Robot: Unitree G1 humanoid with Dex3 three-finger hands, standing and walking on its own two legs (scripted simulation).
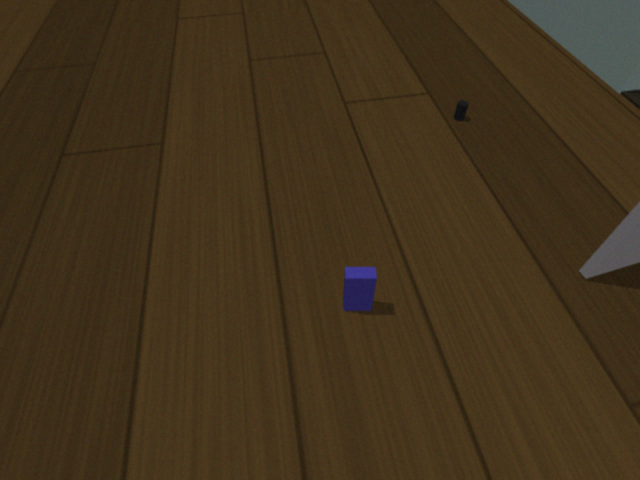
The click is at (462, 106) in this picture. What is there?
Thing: squat round
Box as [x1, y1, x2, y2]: [454, 100, 468, 120]
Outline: 466,101 458,101 454,114 455,119 463,119 468,104
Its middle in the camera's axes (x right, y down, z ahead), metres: +0.75 -0.71 +2.08
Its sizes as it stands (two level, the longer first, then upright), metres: 0.055 0.055 0.089
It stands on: the floor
